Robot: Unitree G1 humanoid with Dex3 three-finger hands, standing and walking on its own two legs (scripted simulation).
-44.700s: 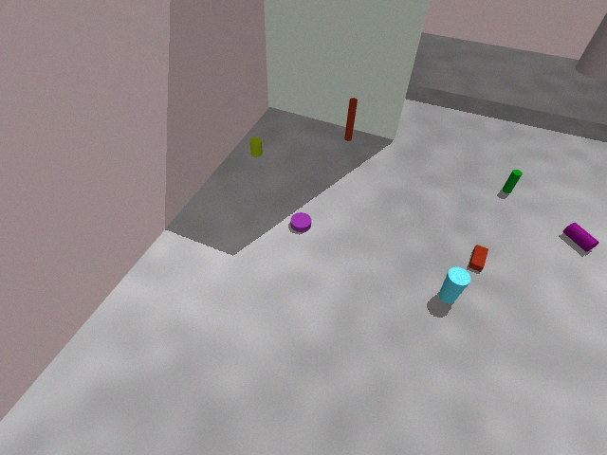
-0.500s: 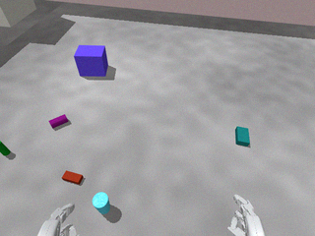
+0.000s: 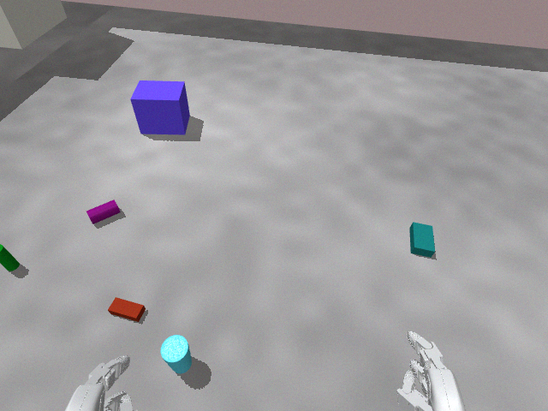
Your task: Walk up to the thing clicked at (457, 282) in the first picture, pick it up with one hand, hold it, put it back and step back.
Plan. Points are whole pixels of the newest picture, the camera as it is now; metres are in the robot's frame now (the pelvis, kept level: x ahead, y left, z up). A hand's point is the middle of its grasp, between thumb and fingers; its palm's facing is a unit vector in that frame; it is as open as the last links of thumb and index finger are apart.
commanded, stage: home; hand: left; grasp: from above
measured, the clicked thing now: (178, 356) +0.43 +0.26 -0.64
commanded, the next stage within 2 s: stand in 0.78 s
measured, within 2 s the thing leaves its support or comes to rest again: neither
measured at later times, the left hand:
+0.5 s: hand out of the picture +0.16 +0.18 -0.05, palm faces +0.04 -0.98 -0.20, open 7.4 cm
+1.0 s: hand out of the picture +0.17 +0.20 -0.08, palm faces +0.01 -0.95 -0.31, open 7.4 cm
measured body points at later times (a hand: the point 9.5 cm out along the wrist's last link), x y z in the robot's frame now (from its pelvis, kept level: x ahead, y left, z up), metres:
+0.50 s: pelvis +0.00 +0.00 +0.00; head +0.02 +0.01 +0.45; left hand +0.16 +0.23 -0.03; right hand +0.16 -0.25 -0.06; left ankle +0.01 +0.12 -0.68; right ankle -0.01 -0.14 -0.68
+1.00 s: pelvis +0.00 +0.00 +0.01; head +0.03 +0.01 +0.46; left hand +0.16 +0.25 -0.06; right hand +0.16 -0.25 -0.08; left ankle +0.01 +0.12 -0.68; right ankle -0.01 -0.14 -0.68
